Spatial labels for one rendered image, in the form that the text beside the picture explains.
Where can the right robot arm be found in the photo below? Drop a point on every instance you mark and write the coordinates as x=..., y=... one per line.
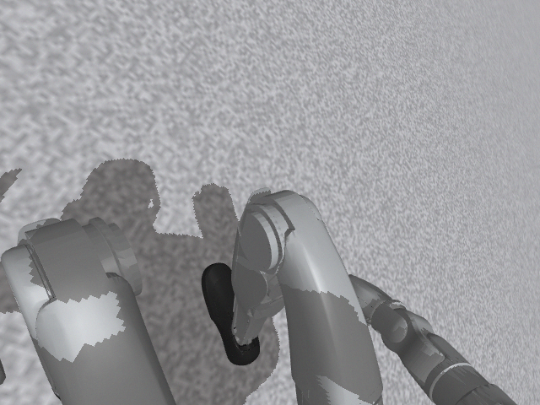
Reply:
x=443, y=374

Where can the right robot foot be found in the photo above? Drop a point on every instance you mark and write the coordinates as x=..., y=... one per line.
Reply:
x=219, y=297

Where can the right robot hand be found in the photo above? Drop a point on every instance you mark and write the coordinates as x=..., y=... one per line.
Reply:
x=369, y=296

